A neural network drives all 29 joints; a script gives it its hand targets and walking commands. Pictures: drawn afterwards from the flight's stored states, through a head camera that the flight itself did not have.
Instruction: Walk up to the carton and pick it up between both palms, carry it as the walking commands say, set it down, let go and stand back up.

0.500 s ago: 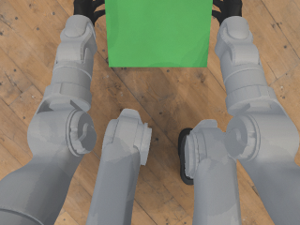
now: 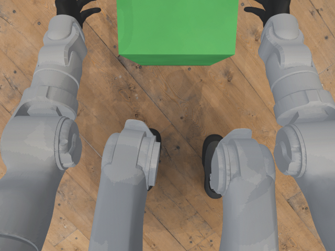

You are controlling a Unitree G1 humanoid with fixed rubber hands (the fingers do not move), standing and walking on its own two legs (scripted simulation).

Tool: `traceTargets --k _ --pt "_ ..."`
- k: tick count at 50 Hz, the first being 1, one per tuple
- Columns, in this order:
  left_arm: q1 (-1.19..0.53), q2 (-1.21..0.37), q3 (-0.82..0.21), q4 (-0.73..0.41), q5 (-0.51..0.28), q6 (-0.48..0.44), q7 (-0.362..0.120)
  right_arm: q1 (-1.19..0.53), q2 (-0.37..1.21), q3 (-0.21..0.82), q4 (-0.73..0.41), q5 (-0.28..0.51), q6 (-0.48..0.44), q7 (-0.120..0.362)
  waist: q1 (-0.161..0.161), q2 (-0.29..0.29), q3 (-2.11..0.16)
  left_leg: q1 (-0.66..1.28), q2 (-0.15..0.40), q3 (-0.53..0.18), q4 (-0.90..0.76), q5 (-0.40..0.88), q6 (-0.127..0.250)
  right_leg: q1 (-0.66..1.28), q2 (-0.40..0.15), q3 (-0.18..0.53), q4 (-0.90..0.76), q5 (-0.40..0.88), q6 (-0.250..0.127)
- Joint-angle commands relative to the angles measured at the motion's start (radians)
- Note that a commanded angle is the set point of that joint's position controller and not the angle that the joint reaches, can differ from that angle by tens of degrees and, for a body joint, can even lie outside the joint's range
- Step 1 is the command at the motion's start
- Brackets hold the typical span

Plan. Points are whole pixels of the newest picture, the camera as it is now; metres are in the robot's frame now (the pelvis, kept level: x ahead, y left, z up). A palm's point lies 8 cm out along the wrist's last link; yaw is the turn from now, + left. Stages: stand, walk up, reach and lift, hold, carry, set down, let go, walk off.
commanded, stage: set down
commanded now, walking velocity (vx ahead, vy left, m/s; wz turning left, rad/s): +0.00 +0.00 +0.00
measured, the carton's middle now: (176, 12) +0.55 +0.05 -0.25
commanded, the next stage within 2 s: let go in 1.30 s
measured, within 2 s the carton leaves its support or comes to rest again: neither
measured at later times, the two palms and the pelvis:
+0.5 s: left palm out of the picture +0.51 +0.25 -0.03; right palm out of the picture +0.54 -0.14 -0.03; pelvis +0.01 +0.00 +0.08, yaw +0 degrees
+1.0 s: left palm out of the picture +0.50 +0.26 +0.12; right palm out of the picture +0.54 -0.14 +0.12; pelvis +0.03 +0.00 +0.22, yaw +1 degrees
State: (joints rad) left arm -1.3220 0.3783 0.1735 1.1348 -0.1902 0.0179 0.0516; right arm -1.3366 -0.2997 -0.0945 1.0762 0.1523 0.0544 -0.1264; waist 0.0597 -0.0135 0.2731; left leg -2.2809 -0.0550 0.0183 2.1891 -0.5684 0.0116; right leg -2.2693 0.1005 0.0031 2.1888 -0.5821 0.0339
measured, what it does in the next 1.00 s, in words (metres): rises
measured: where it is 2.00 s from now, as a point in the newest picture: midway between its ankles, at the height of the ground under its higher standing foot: (179, 173)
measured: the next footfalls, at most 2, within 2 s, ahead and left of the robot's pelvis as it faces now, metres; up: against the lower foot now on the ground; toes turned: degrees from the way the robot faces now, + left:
none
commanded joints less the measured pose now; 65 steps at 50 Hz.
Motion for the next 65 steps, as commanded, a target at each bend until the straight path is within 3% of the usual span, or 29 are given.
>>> traceTargets --k 1,7,13,24,43,59,65 --pt "-0.200 0.132 0.014 -0.123 0.001 -0.015 0.001 -0.216 -0.088 -0.014 -0.117 0.002 -0.018 0.002 0.036 -0.038 -1.119 0.587 0.044 -0.027 -0.190 0.316 -0.027 0.505 -0.053 -0.023 -0.148 0.231 0.004" --pt "-0.174 0.146 0.019 -0.312 0.000 0.030 0.017 -0.196 -0.104 -0.023 -0.289 0.010 0.021 -0.018 0.035 -0.009 -1.390 0.796 0.026 -0.007 -0.221 0.389 -0.024 0.609 -0.039 -0.053 -0.186 0.258 0.000" --pt "-0.082 0.111 0.045 -0.390 0.034 0.080 0.007 -0.099 -0.090 -0.076 -0.339 -0.027 0.064 -0.012 0.014 0.027 -1.351 0.823 0.013 -0.006 -0.303 0.376 -0.030 0.578 -0.026 -0.062 -0.265 0.231 -0.011" --pt "0.002 0.067 0.086 -0.379 0.076 0.094 -0.029 -0.026 -0.047 -0.122 -0.316 -0.080 0.075 0.019 0.011 0.028 -1.277 0.831 0.009 -0.005 -0.481 0.384 -0.043 0.595 -0.013 -0.060 -0.446 0.226 -0.016" --pt "0.094 0.086 0.140 -0.434 0.106 0.103 -0.087 0.062 -0.005 -0.140 -0.416 -0.122 0.103 0.034 0.021 -0.010 -1.382 1.047 -0.002 0.012 -0.826 0.493 -0.043 0.969 -0.014 -0.033 -0.811 0.365 0.007" --pt "0.199 0.034 0.162 -0.402 0.156 0.063 -0.121 0.189 0.034 -0.176 -0.390 -0.167 0.060 0.070 0.016 0.004 -1.262 1.334 0.015 -0.022 -1.170 0.603 -0.038 1.179 -0.033 0.007 -1.164 0.456 0.016" --pt "0.226 -0.020 0.190 -0.329 0.198 0.038 -0.123 0.215 0.058 -0.211 -0.312 -0.213 0.034 0.086 0.008 0.000 -1.116 1.336 0.017 -0.038 -1.235 0.584 -0.042 1.147 -0.045 0.001 -1.239 0.431 0.009"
